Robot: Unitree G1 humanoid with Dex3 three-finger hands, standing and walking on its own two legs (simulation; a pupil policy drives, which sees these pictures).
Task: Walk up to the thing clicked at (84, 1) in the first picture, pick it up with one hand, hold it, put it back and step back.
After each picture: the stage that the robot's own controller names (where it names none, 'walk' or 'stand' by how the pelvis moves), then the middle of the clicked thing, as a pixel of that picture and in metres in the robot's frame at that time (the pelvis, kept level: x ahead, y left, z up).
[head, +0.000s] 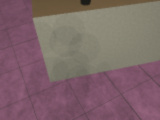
stand; out of the picture +1.03 -0.01 +0.07
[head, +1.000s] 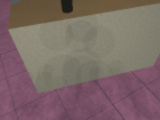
walk; out of the picture +0.92 +0.14 +0.08
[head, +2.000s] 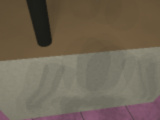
walk; (40, 19) +0.57 +0.23 +0.08
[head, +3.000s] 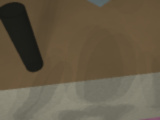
stand; (25, 42) +0.43 +0.21 +0.10
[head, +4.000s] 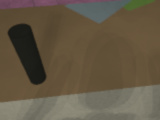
stand; (30, 58) +0.41 +0.21 +0.06
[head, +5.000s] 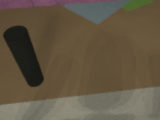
stand; (27, 60) +0.40 +0.22 +0.06
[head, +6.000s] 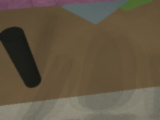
stand; (24, 61) +0.40 +0.23 +0.06
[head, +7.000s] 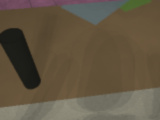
stand; (23, 62) +0.39 +0.23 +0.06
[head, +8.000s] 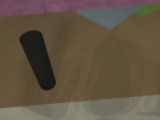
rise first; (40, 64) +0.39 +0.20 +0.07
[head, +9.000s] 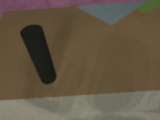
go down; (41, 58) +0.41 +0.20 +0.07
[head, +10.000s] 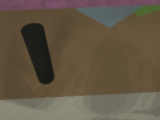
go down; (40, 57) +0.42 +0.19 +0.07
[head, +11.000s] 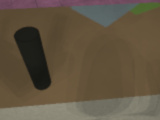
go down; (36, 62) +0.39 +0.18 +0.07
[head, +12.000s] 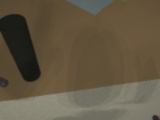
close in; (23, 53) +0.41 +0.19 +0.08
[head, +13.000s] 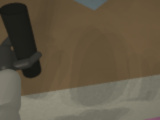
close; (24, 45) +0.43 +0.19 +0.11
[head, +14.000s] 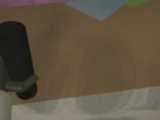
lift; (20, 66) +0.33 +0.20 +0.14
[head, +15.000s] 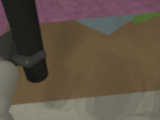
lift; (29, 42) +0.33 +0.16 +0.25
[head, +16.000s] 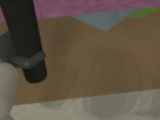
hold; (27, 43) +0.33 +0.17 +0.24
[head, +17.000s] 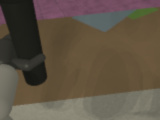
hold; (28, 45) +0.33 +0.17 +0.23
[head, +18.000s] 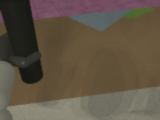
crouch; (24, 44) +0.35 +0.18 +0.22
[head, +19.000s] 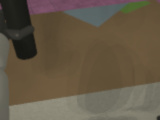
lower; (18, 19) +0.44 +0.19 +0.24
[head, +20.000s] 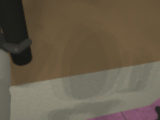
lower; (15, 30) +0.47 +0.19 +0.12
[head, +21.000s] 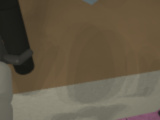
lower; (16, 41) +0.43 +0.20 +0.11
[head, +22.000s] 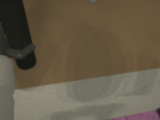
lower; (18, 36) +0.45 +0.20 +0.12
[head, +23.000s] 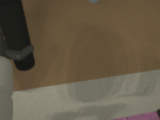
rest; (17, 37) +0.45 +0.20 +0.12
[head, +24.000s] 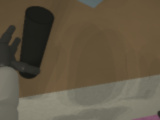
withdraw; (33, 48) +0.41 +0.15 +0.11
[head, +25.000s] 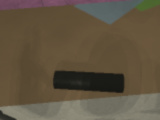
sink last; (88, 81) +0.37 +0.02 -0.01
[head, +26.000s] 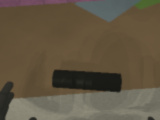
stand; (86, 80) +0.37 +0.03 -0.02
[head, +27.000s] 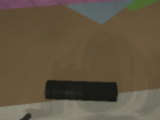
stand; (81, 90) +0.33 +0.03 -0.02
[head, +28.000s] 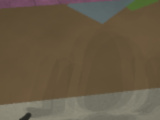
stand; out of the picture +0.16 +0.09 -0.71
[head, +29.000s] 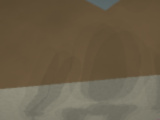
walk; out of the picture +0.23 +0.16 -0.73
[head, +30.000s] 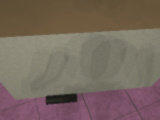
walk; (61, 98) +0.54 +0.15 -0.73
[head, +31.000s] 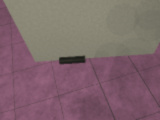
walk; (72, 60) +0.94 +0.19 -0.72
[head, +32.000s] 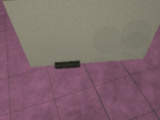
stand; (67, 64) +1.00 +0.17 -0.73
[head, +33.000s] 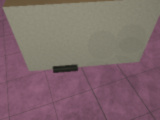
stand; (65, 68) +1.01 +0.18 -0.75
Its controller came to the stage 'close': yes
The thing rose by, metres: 0.20
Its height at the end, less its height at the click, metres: -0.81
